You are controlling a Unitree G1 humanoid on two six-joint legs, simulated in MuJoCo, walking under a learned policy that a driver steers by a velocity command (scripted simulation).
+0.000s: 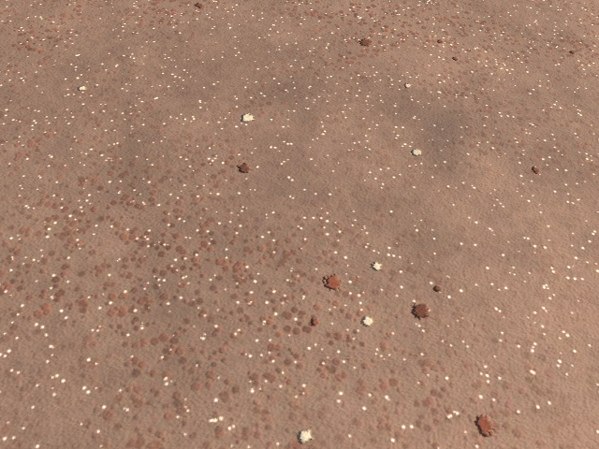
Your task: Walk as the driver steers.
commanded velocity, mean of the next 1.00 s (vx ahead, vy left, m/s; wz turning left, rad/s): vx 0.37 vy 0.00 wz -0.31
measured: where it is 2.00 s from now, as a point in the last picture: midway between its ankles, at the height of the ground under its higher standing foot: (409, 283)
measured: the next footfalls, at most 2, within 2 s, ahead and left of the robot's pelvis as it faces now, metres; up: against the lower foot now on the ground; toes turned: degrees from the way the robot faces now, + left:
right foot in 0.10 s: +0.06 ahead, -0.14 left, +0.00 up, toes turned +9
left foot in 0.42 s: +0.16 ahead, +0.11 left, +0.00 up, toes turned -8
